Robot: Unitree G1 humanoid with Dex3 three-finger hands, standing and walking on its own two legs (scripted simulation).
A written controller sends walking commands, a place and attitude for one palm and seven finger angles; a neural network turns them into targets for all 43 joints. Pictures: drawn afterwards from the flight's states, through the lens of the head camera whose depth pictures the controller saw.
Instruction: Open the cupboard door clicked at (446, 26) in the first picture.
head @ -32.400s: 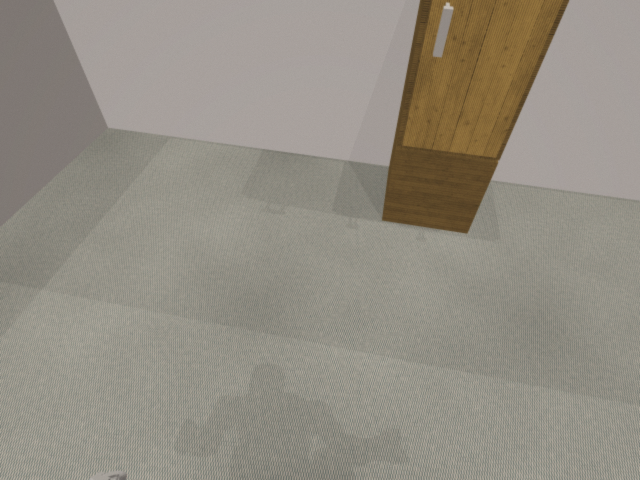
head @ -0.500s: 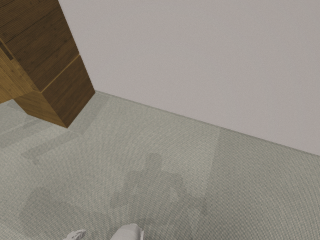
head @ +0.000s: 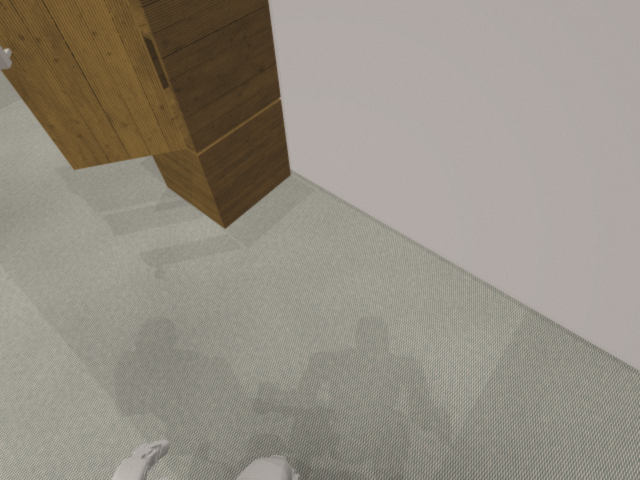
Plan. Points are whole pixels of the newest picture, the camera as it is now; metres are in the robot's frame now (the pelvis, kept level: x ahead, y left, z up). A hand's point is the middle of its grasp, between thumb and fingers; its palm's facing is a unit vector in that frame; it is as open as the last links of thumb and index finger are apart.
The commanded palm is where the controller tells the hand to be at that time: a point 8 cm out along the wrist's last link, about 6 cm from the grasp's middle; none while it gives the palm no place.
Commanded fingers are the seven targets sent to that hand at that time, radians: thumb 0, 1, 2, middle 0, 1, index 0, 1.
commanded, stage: turn to face it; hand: left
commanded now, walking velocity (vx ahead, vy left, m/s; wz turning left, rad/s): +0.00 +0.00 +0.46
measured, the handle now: out of the picture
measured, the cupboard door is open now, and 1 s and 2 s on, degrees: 54 54 54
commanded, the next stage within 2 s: take the last steps up to it in 0.38 s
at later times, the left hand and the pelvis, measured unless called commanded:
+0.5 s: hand out of the picture +0.03 +0.22 -0.16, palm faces +0.26 -0.93 -0.25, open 7.4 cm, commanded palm none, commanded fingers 0.00 0.90 0.90 -0.20 -0.30 -0.20 -0.30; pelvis +0.02 +0.00 +0.01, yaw +13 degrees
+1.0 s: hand out of the picture +0.00 +0.28 -0.18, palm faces +0.40 -0.90 -0.19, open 7.4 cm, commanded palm none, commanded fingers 0.00 0.90 0.90 -0.20 -0.30 -0.20 -0.30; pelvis +0.08 +0.10 +0.01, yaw +20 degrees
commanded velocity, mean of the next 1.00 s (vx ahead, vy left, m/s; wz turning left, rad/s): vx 0.16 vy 0.08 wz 0.25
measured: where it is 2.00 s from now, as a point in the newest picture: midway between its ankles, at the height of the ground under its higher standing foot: (224, 399)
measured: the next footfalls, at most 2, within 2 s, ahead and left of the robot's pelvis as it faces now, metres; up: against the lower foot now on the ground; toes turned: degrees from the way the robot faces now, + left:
left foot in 0.24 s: +0.04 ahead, +0.13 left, +0.00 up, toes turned +11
right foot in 0.52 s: +0.08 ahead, -0.13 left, +0.00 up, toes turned +9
